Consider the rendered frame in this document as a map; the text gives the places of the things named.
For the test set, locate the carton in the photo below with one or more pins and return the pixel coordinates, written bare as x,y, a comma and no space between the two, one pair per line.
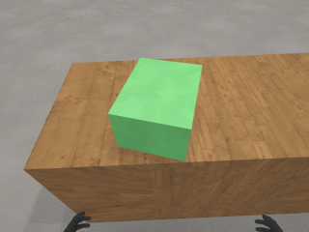
154,111

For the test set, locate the robot right hand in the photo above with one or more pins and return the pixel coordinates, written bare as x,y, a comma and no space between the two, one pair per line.
269,222

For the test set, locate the pedestal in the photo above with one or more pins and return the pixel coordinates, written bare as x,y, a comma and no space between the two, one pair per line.
247,155

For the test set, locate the robot left hand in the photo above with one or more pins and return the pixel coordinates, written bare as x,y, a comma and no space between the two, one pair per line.
74,226

